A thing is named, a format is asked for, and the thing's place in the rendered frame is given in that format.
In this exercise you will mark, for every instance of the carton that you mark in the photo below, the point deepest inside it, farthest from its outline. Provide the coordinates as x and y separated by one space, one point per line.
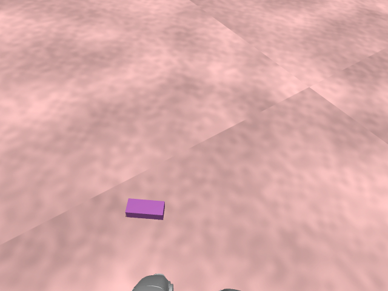
142 208

